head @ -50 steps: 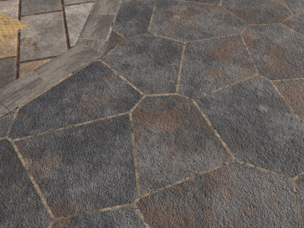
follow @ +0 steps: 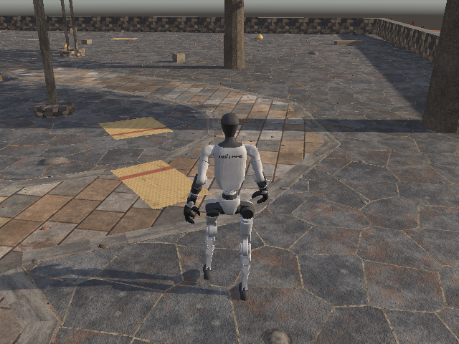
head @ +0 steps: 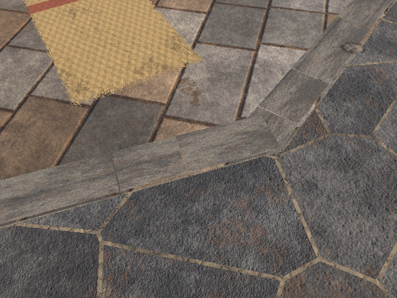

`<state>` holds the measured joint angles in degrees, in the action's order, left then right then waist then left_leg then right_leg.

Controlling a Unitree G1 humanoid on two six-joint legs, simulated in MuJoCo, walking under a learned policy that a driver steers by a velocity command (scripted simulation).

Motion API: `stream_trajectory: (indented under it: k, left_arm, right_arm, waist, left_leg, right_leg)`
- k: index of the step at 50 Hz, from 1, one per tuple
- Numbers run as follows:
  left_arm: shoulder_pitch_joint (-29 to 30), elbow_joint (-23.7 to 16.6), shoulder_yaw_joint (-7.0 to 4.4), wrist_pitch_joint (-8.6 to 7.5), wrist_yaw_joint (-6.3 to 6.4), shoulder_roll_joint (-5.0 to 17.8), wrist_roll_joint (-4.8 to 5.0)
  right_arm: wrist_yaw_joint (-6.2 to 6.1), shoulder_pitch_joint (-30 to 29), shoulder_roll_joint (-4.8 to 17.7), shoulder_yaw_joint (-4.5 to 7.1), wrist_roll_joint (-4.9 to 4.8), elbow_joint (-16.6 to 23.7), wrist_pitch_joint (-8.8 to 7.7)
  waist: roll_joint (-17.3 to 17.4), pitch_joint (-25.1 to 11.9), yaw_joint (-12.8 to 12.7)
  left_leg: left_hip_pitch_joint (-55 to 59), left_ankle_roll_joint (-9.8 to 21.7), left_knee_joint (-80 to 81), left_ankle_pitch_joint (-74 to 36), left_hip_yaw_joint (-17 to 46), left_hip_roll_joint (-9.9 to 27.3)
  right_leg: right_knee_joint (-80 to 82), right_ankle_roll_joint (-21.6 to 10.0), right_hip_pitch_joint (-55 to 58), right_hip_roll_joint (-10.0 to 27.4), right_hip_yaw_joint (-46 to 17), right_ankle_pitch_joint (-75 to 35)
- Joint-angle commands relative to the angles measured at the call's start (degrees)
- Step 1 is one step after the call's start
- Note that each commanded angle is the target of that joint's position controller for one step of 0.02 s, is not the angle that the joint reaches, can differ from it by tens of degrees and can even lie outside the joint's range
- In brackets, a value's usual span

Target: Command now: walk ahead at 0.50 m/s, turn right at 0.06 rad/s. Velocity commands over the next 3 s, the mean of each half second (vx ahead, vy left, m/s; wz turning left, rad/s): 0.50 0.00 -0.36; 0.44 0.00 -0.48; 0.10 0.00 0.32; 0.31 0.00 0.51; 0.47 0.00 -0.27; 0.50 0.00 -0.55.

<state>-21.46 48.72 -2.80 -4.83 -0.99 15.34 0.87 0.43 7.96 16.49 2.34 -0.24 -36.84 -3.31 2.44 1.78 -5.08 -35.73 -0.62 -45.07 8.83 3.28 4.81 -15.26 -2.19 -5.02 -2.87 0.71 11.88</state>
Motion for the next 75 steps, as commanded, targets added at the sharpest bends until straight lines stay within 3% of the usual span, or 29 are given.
stream_trajectory:
  k: [1, 5, 8, 9, 10, 11, 12, 16, 24, 29, 31, 33, 34, 35, 36, 37, 38, 40, 44, 48, 53, 56, 57, 58, 59, 60, 63, 66, 75]
  left_arm:
    - [1.63, -3.24, -2.22, -0.27, 0.41, 10.65, 0.69]
    - [-0.88, -1.91, -2.51, 0.88, 0.90, 11.61, 1.13]
    - [0.26, -2.52, -1.67, 1.06, 1.06, 9.51, 0.28]
    - [-0.02, -4.64, 0.02, 0.84, 1.15, 4.52, -1.74]
    - [-7.31, -5.55, 0.68, 0.05, 1.14, 2.11, 0.64]
    - [-3.98, -4.49, -0.95, 0.20, 1.33, 8.45, 1.84]
    - [0.45, -5.41, -1.61, 0.41, 1.26, 9.84, 1.98]
    - [2.10, -5.60, -1.62, 2.39, 0.99, 5.70, 0.99]
    - [13.18, -10.38, -0.59, 2.81, -0.94, 3.17, 0.34]
    - [20.63, -14.45, -0.57, 2.96, -2.37, 4.13, 0.30]
    - [19.68, -15.37, -1.30, 3.22, -2.62, 5.55, 0.17]
    - [8.83, -13.25, -3.55, 3.65, -2.22, 9.10, 0.33]
    - [-1.37, -10.46, -5.68, 4.16, -1.28, 13.10, 0.51]
    - [-2.50, -10.14, -7.01, 4.26, -0.25, 20.27, 1.15]
    - [-2.86, -12.87, -5.94, 3.07, -0.66, 18.50, 0.61]
    - [-1.50, -12.23, -4.69, 2.13, -1.03, 14.11, 0.16]
    - [0.91, -12.06, -4.20, 1.57, -0.99, 12.44, 0.25]
    - [7.66, -13.42, -3.01, 1.36, -0.61, 8.88, -0.28]
    - [9.40, -13.50, -3.18, 1.24, 0.66, 10.03, -0.95]
    - [7.07, -10.69, -2.36, 1.98, 1.90, 8.38, -0.73]
    - [6.04, -7.56, -1.89, 1.99, 1.68, 8.69, -1.68]
    - [8.83, -6.86, -2.18, 2.71, 2.17, 9.38, -0.90]
    - [7.67, -6.96, -2.16, 2.92, 2.57, 9.17, -1.04]
    - [3.83, -8.24, -1.76, 2.69, 2.82, 8.09, -2.35]
    - [0.33, -8.26, -0.68, 2.79, 2.67, 5.38, -2.59]
    - [1.98, -8.15, -1.06, 3.32, 2.13, 8.37, -1.60]
    - [9.76, -9.80, -1.73, 5.77, 2.70, 8.63, -0.86]
    - [9.21, -9.74, -1.30, 6.01, 3.19, 5.88, -1.05]
    - [8.83, -9.24, -1.94, 3.91, 2.12, 6.14, -0.66]
  right_arm:
    - [0.69, -6.08, 1.77, 0.01, -0.30, 5.14, -1.71]
    - [1.40, -7.99, 4.26, 1.02, -0.82, 6.10, -2.58]
    - [0.28, 6.65, 9.37, 3.71, 0.08, 2.46, -2.74]
    - [-0.52, 16.44, 13.98, 4.79, 0.95, 1.52, -2.20]
    - [0.10, 16.62, 15.23, 4.83, 1.38, 0.67, -1.57]
    - [0.31, 14.15, 9.40, 3.54, 0.60, 0.86, -1.59]
    - [0.31, 11.18, 6.79, 2.69, 0.04, 0.72, -1.75]
    - [0.58, 3.52, 3.49, 2.12, 1.03, -0.83, -2.97]
    - [-0.74, 5.22, 7.96, 3.79, 0.64, -4.83, -3.04]
    - [-0.94, 9.00, 10.45, 4.73, -0.84, -7.39, -1.45]
    - [-1.13, 8.76, 12.05, 5.17, -1.28, -7.60, -0.63]
    - [-1.44, 7.64, 12.91, 5.29, -1.84, -7.31, 0.33]
    - [-1.73, 8.36, 11.33, 4.53, -1.23, -6.84, 0.23]
    - [-1.25, 12.78, 3.48, 2.04, 1.53, -3.77, -0.70]
    - [-0.60, 10.49, 4.64, 1.40, 0.41, -2.67, -2.95]
    - [-0.02, 3.84, 8.99, 2.55, -2.00, -1.08, -4.19]
    - [-0.07, 2.14, 8.41, 2.17, -2.05, -0.42, -4.93]
    - [-0.81, 3.02, 8.80, 2.72, 0.42, -1.63, -4.69]
    - [-0.88, 4.34, 6.41, 2.35, 1.33, -2.04, -2.24]
    - [0.05, -0.74, 2.62, 0.56, 0.93, -2.26, -2.21]
    - [1.51, -3.68, 5.23, 1.23, 0.18, -1.69, -2.44]
    - [1.93, 0.74, 7.79, 2.45, 0.78, -2.24, -2.36]
    - [1.73, 3.75, 10.36, 3.37, 1.02, -2.61, -2.39]
    - [1.52, 5.66, 14.49, 4.22, 1.54, -1.69, -2.25]
    - [1.30, 7.77, 13.32, 3.81, 1.72, -1.40, -1.43]
    - [1.23, 8.49, 9.71, 2.96, 0.69, -1.16, -0.76]
    - [0.21, 1.63, 8.04, 2.52, -0.30, 0.93, 1.38]
    - [-0.67, -0.12, 8.93, 3.21, 0.75, 1.87, 3.02]
    - [-2.12, -0.37, 10.21, 4.47, -0.64, 3.35, 5.41]
  waist:
    - [-6.57, 0.52, 0.67]
    - [-7.74, 0.33, 1.97]
    - [-6.21, -8.67, 10.45]
    - [3.67, -18.48, 13.53]
    - [18.83, -23.57, 9.58]
    - [9.79, -15.79, 10.63]
    - [6.69, -9.01, 10.24]
    - [4.41, -2.09, 5.07]
    - [-0.01, 1.86, 7.01]
    - [-0.35, 3.83, 8.87]
    - [1.20, 1.69, 7.16]
    - [1.67, -5.09, 0.39]
    - [-0.82, -10.39, -4.18]
    - [-16.68, -13.82, 0.80]
    - [-13.98, -24.27, -0.67]
    - [-8.66, -17.42, -2.60]
    - [-6.62, -11.31, -0.73]
    - [-4.06, -6.06, 4.10]
    - [-3.96, -3.91, 6.85]
    - [-6.61, -4.83, 3.58]
    - [-6.90, -4.05, 2.20]
    - [-6.49, -4.30, 5.62]
    - [-3.68, -6.51, 6.50]
    - [4.73, -12.15, 4.55]
    - [13.18, -17.87, 4.77]
    - [7.94, -20.35, 6.23]
    - [-0.15, -8.46, 5.55]
    - [5.31, -6.82, 4.17]
    - [6.50, -8.28, 4.48]
  left_leg:
    - [4.61, -0.92, 9.41, -8.01, -1.94, -2.08]
    - [10.06, 0.50, 15.90, -7.00, -0.65, -3.40]
    - [34.69, 4.82, 18.45, -5.61, 0.55, -0.95]
    - [50.37, 8.00, 16.59, -6.02, 13.35, 11.81]
    - [57.96, 15.52, 25.02, 8.77, 36.51, 20.68]
    - [51.96, 14.02, 27.81, 16.25, 34.14, 18.10]
    - [45.46, 12.22, 28.55, 13.91, 24.88, 15.96]
    - [29.73, 10.96, 34.87, -3.36, 7.83, 9.96]
    - [30.39, 10.74, 38.11, -12.51, -7.49, 9.48]
    - [38.36, 8.88, 34.93, -16.55, -11.54, 11.81]
    - [40.77, 7.61, 28.69, -32.48, -13.44, 11.92]
    - [38.52, 5.50, 11.98, -46.62, -16.17, 9.87]
    - [28.19, 3.11, -2.94, -38.16, -16.76, 7.56]
    - [2.16, -1.06, -24.70, 11.21, -15.64, -1.65]
    - [-6.86, -1.26, -34.92, 26.71, -0.49, -7.42]
    - [-12.22, 0.03, -35.03, 21.43, 2.50, -4.06]
    - [-11.80, 1.06, -30.45, 16.34, 1.90, -1.71]
    - [-3.88, 0.58, -21.63, 10.62, 2.14, 1.66]
    - [2.15, -2.91, -13.25, 6.65, -0.47, 0.55]
    - [8.72, -3.07, 4.23, -12.68, -3.16, -1.52]
    - [9.59, 0.63, 12.16, -14.32, -1.43, -2.28]
    - [13.12, 3.64, 16.76, -9.21, -2.92, -4.59]
    - [18.98, 5.38, 18.56, -22.06, -0.89, -3.46]
    - [31.26, 11.17, 16.30, -42.38, 10.50, 4.64]
    - [43.40, 21.43, 19.04, -48.38, 27.06, 15.27]
    - [42.92, 21.47, 22.19, -32.60, 31.48, 14.89]
    - [26.63, 15.39, 27.15, -5.45, 23.22, 9.27]
    - [18.80, 12.85, 29.43, 0.01, 18.24, 3.19]
    - [17.89, 10.50, 26.56, 7.02, 23.42, 1.37]
  right_leg:
    - [5.64, -9.45, -3.14, 12.94, -9.67, -15.10]
    - [1.75, -7.47, -0.02, 15.54, -13.36, -13.53]
    - [-16.65, -3.32, -6.81, 10.33, -9.82, -18.69]
    - [-35.63, -0.74, -17.70, 5.13, -5.81, 0.90]
    - [-49.96, 0.86, -33.24, 0.77, -6.00, 22.95]
    - [-55.89, 1.18, -38.14, 4.08, -8.65, 19.76]
    - [-56.02, 0.98, -39.58, 5.98, -7.73, 14.29]
    - [-51.04, 2.46, -31.93, 10.36, -6.61, 3.99]
    - [-30.52, 2.83, -32.94, 9.85, -3.76, -13.33]
    - [-22.48, -0.23, -33.48, 8.40, -0.01, -9.33]
    - [-21.52, -2.41, -28.89, 5.41, 3.10, -3.60]
    - [-18.73, -5.59, -13.17, 0.20, 6.24, -1.98]
    - [-16.94, -8.00, 3.88, 0.20, 2.33, -4.15]
    - [-13.87, -16.98, 23.16, 15.50, -26.60, 0.65]
    - [-3.40, -23.55, 29.41, 22.76, -50.65, 10.82]
    - [-1.02, -19.69, 25.80, 21.19, -43.29, 8.86]
    - [-1.21, -17.56, 18.04, 18.73, -35.58, 4.72]
    - [-0.42, -14.82, 4.02, 14.47, -25.69, -7.83]
    - [0.35, -14.76, -6.46, 12.14, -16.26, -32.98]
    - [-0.79, -9.55, -8.67, 7.48, -6.21, -36.08]
    - [-3.55, -8.52, -1.84, 12.28, -7.76, -30.56]
    - [-13.04, -6.52, 0.97, 12.04, -6.99, -35.05]
    - [-20.95, -4.07, -0.16, 8.65, -4.96, -33.70]
    - [-35.32, -0.34, -9.04, 2.66, -2.15, -17.68]
    - [-52.11, 3.82, -23.92, -4.47, -1.59, 22.73]
    - [-57.01, 3.81, -27.09, -2.48, -7.30, 25.71]
    - [-53.52, 4.41, -29.64, 2.36, -7.21, 17.22]
    - [-38.65, 5.30, -21.80, 1.00, -4.53, 14.02]
    - [-15.78, 4.13, -11.58, -0.14, -4.76, 3.47]
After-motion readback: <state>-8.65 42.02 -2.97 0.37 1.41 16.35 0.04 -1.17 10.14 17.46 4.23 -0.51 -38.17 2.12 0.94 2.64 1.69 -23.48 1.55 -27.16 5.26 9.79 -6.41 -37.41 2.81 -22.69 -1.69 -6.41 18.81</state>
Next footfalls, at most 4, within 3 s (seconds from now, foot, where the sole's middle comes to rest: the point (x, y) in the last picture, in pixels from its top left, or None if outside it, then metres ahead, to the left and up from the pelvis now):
0.16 left None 0.26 0.15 -0.78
0.68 right None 0.48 -0.17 -0.78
1.14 left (256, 218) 0.77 -0.10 -0.78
1.54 right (315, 251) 0.66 -0.30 -0.78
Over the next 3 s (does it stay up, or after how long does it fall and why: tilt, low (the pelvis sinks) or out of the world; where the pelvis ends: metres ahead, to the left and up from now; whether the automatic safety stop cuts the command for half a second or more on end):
stays up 1.30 -0.18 -0.02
